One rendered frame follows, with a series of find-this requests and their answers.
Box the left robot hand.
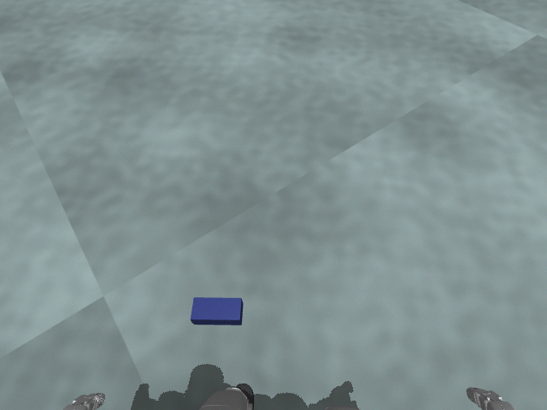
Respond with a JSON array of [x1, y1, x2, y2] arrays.
[[62, 393, 105, 410]]

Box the left robot foot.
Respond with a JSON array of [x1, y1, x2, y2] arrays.
[[236, 384, 254, 410]]

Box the carton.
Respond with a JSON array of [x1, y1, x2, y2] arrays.
[[191, 297, 243, 325]]

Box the right robot hand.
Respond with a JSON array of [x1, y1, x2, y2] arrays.
[[467, 388, 515, 410]]

